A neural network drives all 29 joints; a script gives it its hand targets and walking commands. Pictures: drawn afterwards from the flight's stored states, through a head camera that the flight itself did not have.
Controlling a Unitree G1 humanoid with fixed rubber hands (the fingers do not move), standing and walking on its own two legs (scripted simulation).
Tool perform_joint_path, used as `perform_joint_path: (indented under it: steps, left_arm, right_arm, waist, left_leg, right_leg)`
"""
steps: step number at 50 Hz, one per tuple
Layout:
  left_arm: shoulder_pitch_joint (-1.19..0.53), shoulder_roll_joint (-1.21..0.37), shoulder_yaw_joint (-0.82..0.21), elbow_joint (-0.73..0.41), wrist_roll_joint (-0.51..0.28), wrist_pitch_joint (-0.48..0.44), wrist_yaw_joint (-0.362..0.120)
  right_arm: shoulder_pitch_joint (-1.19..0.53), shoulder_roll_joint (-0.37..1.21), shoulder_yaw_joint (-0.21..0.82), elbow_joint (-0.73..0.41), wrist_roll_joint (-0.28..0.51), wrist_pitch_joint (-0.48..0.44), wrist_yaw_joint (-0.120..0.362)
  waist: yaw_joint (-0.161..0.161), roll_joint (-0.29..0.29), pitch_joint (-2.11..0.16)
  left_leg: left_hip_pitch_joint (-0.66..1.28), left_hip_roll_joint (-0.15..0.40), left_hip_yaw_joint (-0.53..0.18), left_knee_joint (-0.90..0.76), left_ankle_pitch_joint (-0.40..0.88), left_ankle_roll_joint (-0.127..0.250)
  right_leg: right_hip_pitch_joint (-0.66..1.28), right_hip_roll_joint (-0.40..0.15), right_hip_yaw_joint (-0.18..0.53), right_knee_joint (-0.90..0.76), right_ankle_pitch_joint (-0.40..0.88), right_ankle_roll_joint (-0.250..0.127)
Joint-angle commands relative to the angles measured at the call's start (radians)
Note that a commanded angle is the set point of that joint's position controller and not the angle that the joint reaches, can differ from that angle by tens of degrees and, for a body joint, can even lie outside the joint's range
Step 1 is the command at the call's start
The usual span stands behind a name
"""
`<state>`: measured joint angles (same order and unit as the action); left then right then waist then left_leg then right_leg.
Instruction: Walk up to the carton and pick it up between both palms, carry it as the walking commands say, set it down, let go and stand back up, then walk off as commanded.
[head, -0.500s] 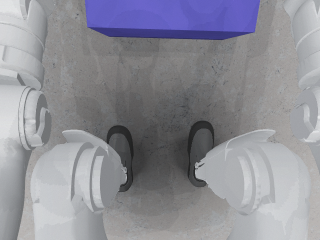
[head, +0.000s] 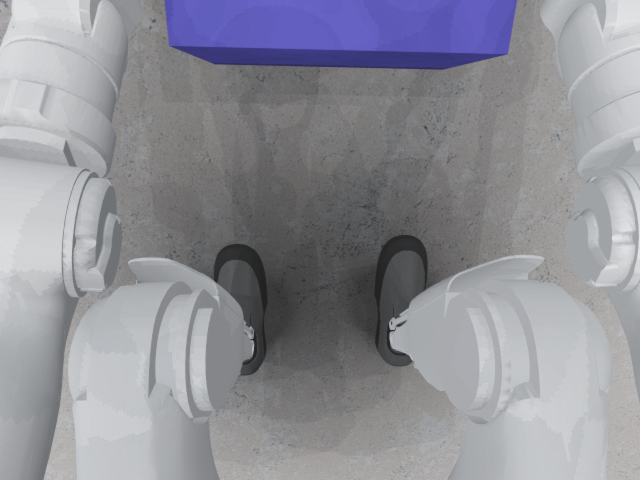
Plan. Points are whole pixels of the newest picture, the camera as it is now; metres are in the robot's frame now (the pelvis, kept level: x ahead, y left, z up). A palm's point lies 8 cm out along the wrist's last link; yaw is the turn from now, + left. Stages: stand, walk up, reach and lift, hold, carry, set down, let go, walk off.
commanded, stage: reach and lift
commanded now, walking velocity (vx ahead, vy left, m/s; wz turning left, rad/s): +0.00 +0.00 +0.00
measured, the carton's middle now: out of the picture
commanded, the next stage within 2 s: none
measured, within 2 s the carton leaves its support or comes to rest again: leaves its support in 0.74 s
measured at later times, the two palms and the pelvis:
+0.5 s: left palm out of the picture +0.56 +0.17 -0.19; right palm out of the picture +0.56 -0.20 -0.19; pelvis +0.00 +0.00 +0.00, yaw +1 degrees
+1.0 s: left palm out of the picture +0.57 +0.16 -0.15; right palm out of the picture +0.57 -0.21 -0.14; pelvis -0.01 +0.00 +0.01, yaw +1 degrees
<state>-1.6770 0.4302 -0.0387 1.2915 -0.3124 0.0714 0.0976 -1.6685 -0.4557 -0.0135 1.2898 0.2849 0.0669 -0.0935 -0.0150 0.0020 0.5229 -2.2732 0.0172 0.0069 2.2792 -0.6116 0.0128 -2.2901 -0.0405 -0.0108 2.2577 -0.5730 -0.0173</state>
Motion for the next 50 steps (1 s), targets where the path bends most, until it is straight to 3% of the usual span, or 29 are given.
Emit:
perform_joint_path:
  steps: [1,2,3,4,6,7,8,10,12,13,15,16,17,18,19,20,22,23,26,28,30,31,33,36,37,39,42,47,50]
  left_arm:
    - [-0.413,-0.124,-0.07,-0.199,-0.041,-0.039,-0.064]
    - [-0.405,-0.151,-0.066,-0.196,-0.031,-0.04,-0.071]
    - [-0.419,-0.189,-0.079,-0.188,-0.039,-0.036,-0.078]
    - [-0.413,-0.197,-0.07,-0.205,-0.031,-0.037,-0.085]
    - [-0.469,-0.31,-0.102,-0.224,-0.04,-0.032,-0.112]
    - [-0.51,-0.361,-0.114,-0.239,-0.045,-0.026,-0.122]
    - [-0.489,-0.395,-0.102,-0.238,-0.029,-0.021,-0.132]
    - [-0.503,-0.477,-0.084,-0.247,-0.024,-0.011,-0.163]
    - [-0.506,-0.523,-0.063,-0.259,-0.012,-0.005,-0.187]
    - [-0.499,-0.553,-0.069,-0.271,0.002,-0.002,-0.198]
    - [-0.5,-0.62,-0.062,-0.295,0.015,0.011,-0.223]
    - [-0.501,-0.638,-0.061,-0.297,0.016,0.015,-0.227]
    - [-0.505,-0.624,-0.076,-0.314,0.004,0.015,-0.229]
    - [-0.518,-0.63,-0.089,-0.319,-0.006,0.018,-0.231]
    - [-0.518,-0.65,-0.079,-0.35,0.007,0.02,-0.235]
    - [-0.519,-0.66,-0.091,-0.339,-0.003,0.025,-0.235]
    - [-0.493,-0.657,-0.078,-0.332,-0.004,0.026,-0.239]
    - [-0.487,-0.677,-0.091,-0.306,-0.017,0.031,-0.243]
    - [-0.539,-0.661,-0.108,-0.367,-0.031,0.022,-0.237]
    - [-0.534,-0.699,-0.124,-0.365,-0.043,0.023,-0.237]
    - [-0.523,-0.706,-0.121,-0.369,-0.041,0.028,-0.233]
    - [-0.567,-0.706,-0.129,-0.385,-0.059,0.02,-0.229]
    - [-0.565,-0.715,-0.143,-0.398,-0.07,0.017,-0.225]
    - [-0.579,-0.72,-0.153,-0.437,-0.085,0.015,-0.214]
    - [-0.628,-0.714,-0.166,-0.485,-0.114,0.009,-0.211]
    - [-0.671,-0.723,-0.183,-0.534,-0.124,0.013,-0.202]
    - [-0.681,-0.742,-0.198,-0.538,-0.122,0.026,-0.197]
    - [-0.607,-0.753,-0.108,-0.452,-0.041,0.058,-0.223]
    - [-0.61,-0.788,-0.092,-0.447,-0.019,0.076,-0.235]
  right_arm:
    - [-0.389,0.12,0.056,-0.172,0.015,-0.033,0.067]
    - [-0.425,0.135,0.059,-0.201,0.023,-0.036,0.074]
    - [-0.416,0.173,0.061,-0.175,0.022,-0.03,0.086]
    - [-0.443,0.192,0.072,-0.225,0.026,-0.035,0.09]
    - [-0.496,0.305,0.091,-0.243,0.03,-0.029,0.12]
    - [-0.513,0.356,0.105,-0.243,0.03,-0.025,0.13]
    - [-0.504,0.408,0.108,-0.25,0.037,-0.015,0.149]
    - [-0.54,0.483,0.114,-0.274,0.028,-0.006,0.172]
    - [-0.532,0.528,0.096,-0.288,0.006,0.0,0.196]
    - [-0.514,0.567,0.094,-0.276,0.001,0.008,0.204]
    - [-0.506,0.612,0.078,-0.294,-0.021,0.016,0.229]
    - [-0.537,0.645,0.09,-0.342,-0.009,0.018,0.24]
    - [-0.536,0.625,0.089,-0.345,-0.003,0.019,0.241]
    - [-0.524,0.644,0.095,-0.333,0.003,0.026,0.246]
    - [-0.528,0.672,0.1,-0.359,-0.002,0.026,0.253]
    - [-0.523,0.662,0.099,-0.354,-0.002,0.027,0.26]
    - [-0.524,0.658,0.109,-0.361,0.0,0.034,0.262]
    - [-0.537,0.647,0.104,-0.384,0.003,0.029,0.26]
    - [-0.532,0.677,0.126,-0.395,0.017,0.034,0.264]
    - [-0.534,0.671,0.116,-0.409,0.009,0.033,0.259]
    - [-0.573,0.684,0.146,-0.429,0.031,0.033,0.256]
    - [-0.592,0.673,0.139,-0.43,0.032,0.033,0.25]
    - [-0.598,0.672,0.15,-0.461,0.04,0.026,0.243]
    - [-0.634,0.699,0.175,-0.484,0.068,0.027,0.235]
    - [-0.632,0.7,0.187,-0.504,0.069,0.03,0.228]
    - [-0.657,0.711,0.195,-0.541,0.083,0.028,0.218]
    - [-0.639,0.724,0.16,-0.489,0.069,0.048,0.221]
    - [-0.571,0.765,0.112,-0.381,0.007,0.084,0.252]
    - [-0.574,0.793,0.09,-0.385,-0.01,0.097,0.268]
  waist:
    - [-0.023,-0.013,-1.186]
    - [-0.012,0.01,-1.172]
    - [-0.034,0.006,-1.151]
    - [-0.005,0.0,-1.167]
    - [-0.004,0.024,-1.18]
    - [-0.02,0.019,-1.164]
    - [0.007,0.011,-1.144]
    - [0.012,0.011,-1.097]
    - [-0.021,-0.005,-1.049]
    - [-0.001,0.018,-1.066]
    - [-0.03,0.018,-1.027]
    - [-0.005,0.029,-1.066]
    - [-0.034,0.019,-1.08]
    - [-0.009,0.047,-1.079]
    - [-0.02,0.004,-1.072]
    - [-0.03,0.023,-1.087]
    - [-0.021,0.011,-1.078]
    - [-0.049,0.034,-1.064]
    - [-0.037,0.011,-1.099]
    - [-0.063,0.032,-1.111]
    - [-0.032,0.017,-1.156]
    - [-0.041,0.044,-1.173]
    - [-0.063,0.032,-1.246]
    - [-0.034,0.02,-1.359]
    - [-0.056,0.0,-1.423]
    - [-0.053,0.024,-1.543]
    - [-0.052,0.065,-1.53]
    - [-0.044,0.007,-1.344]
    - [-0.043,0.049,-1.369]
  left_leg:
    - [0.552,-0.044,-0.003,-0.139,0.457,-0.02]
    - [0.558,-0.048,-0.009,-0.149,0.456,-0.015]
    - [0.549,-0.047,-0.008,-0.15,0.449,-0.017]
    - [0.519,-0.05,-0.005,-0.147,0.457,-0.015]
    - [0.556,-0.054,-0.006,-0.149,0.458,-0.01]
    - [0.574,-0.053,-0.006,-0.157,0.442,-0.015]
    - [0.566,-0.056,0.006,-0.157,0.439,-0.013]
    - [0.501,-0.059,0.013,-0.161,0.404,-0.004]
    - [0.449,-0.073,0.02,-0.16,0.385,0.001]
    - [0.479,-0.071,0.029,-0.163,0.391,-0.006]
    - [0.438,-0.077,0.022,-0.156,0.372,0.003]
    - [0.463,-0.083,0.022,-0.156,0.397,0.007]
    - [0.49,-0.078,0.013,-0.157,0.402,0.008]
    - [0.512,-0.076,0.023,-0.153,0.411,0.001]
    - [0.477,-0.08,0.012,-0.161,0.413,0.009]
    - [0.518,-0.083,0.018,-0.154,0.418,0.006]
    - [0.523,-0.082,0.018,-0.144,0.414,0.008]
    - [0.501,-0.077,0.007,-0.145,0.415,0.01]
    - [0.527,-0.079,0.018,-0.137,0.423,0.009]
    - [0.552,-0.078,0.01,-0.14,0.422,0.008]
    - [0.551,-0.076,0.019,-0.145,0.423,0.004]
    - [0.557,-0.075,0.024,-0.136,0.426,0.003]
    - [0.586,-0.08,0.022,-0.13,0.446,0.0]
    - [0.616,-0.082,0.03,-0.133,0.485,0.001]
    - [0.653,-0.084,0.036,-0.12,0.504,-0.003]
    - [0.695,-0.082,0.034,-0.129,0.525,-0.007]
    - [0.71,-0.087,0.05,-0.156,0.471,-0.009]
    - [0.578,-0.091,0.066,-0.197,0.317,-0.002]
    - [0.612,-0.087,0.068,-0.214,0.308,-0.003]
  right_leg:
    - [0.672,0.061,0.013,-0.115,0.482,0.007]
    - [0.655,0.065,0.01,-0.115,0.47,0.011]
    - [0.651,0.066,0.014,-0.118,0.467,0.007]
    - [0.671,0.061,0.017,-0.114,0.482,0.008]
    - [0.64,0.066,0.011,-0.113,0.466,0.005]
    - [0.629,0.071,0.003,-0.123,0.446,0.006]
    - [0.636,0.073,0.006,-0.122,0.44,0.003]
    - [0.637,0.074,0.011,-0.128,0.428,-0.002]
    - [0.631,0.084,0.008,-0.133,0.429,-0.003]
    - [0.643,0.081,0.008,-0.139,0.438,-0.007]
    - [0.597,0.086,0.004,-0.125,0.424,-0.01]
    - [0.624,0.088,0.008,-0.127,0.441,-0.01]
    - [0.619,0.086,-0.011,-0.117,0.444,-0.003]
    - [0.616,0.078,-0.006,-0.117,0.443,-0.013]
    - [0.606,0.085,-0.014,-0.118,0.451,-0.007]
    - [0.593,0.087,-0.017,-0.113,0.446,-0.01]
    - [0.587,0.08,-0.01,-0.115,0.433,-0.009]
    - [0.59,0.08,-0.016,-0.109,0.434,-0.012]
    - [0.621,0.083,-0.015,-0.107,0.457,-0.01]
    - [0.59,0.085,-0.024,-0.11,0.434,-0.013]
    - [0.648,0.079,-0.029,-0.102,0.454,-0.006]
    - [0.648,0.081,-0.011,-0.113,0.455,-0.012]
    - [0.669,0.082,-0.023,-0.109,0.473,-0.007]
    - [0.74,0.083,-0.021,-0.111,0.528,-0.005]
    - [0.778,0.084,-0.025,-0.112,0.546,-0.003]
    - [0.833,0.088,-0.031,-0.104,0.58,-0.005]
    - [0.795,0.094,-0.029,-0.136,0.507,-0.011]
    - [0.723,0.096,-0.042,-0.183,0.369,-0.006]
    - [0.708,0.096,-0.045,-0.194,0.341,-0.004]
